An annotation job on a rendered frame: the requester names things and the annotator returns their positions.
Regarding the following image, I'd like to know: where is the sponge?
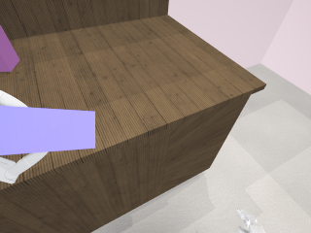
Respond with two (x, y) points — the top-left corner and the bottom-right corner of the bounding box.
(0, 105), (95, 155)

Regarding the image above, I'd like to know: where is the table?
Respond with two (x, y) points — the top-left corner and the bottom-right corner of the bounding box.
(0, 0), (266, 233)

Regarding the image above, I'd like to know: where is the robot left hand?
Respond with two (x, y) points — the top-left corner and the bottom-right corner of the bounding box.
(0, 90), (48, 184)

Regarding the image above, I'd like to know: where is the robot right hand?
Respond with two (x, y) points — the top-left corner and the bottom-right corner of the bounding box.
(235, 208), (265, 233)

